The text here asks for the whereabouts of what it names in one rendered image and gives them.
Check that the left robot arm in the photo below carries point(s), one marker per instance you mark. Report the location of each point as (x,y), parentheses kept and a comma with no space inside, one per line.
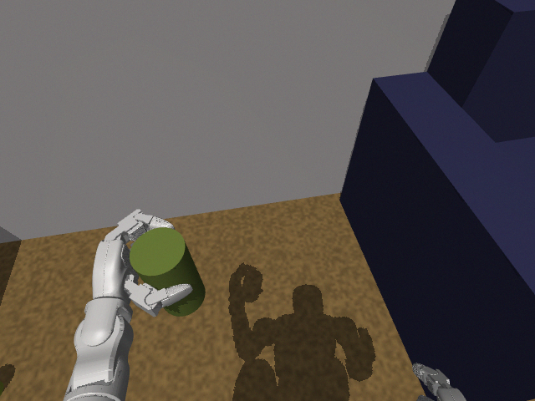
(102,341)

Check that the right robot hand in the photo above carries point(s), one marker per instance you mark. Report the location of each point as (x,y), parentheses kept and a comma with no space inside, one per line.
(437,383)

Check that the left robot hand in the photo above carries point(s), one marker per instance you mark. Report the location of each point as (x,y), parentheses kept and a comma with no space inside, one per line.
(113,275)

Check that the sofa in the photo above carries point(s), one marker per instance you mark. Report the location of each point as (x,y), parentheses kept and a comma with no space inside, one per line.
(440,194)

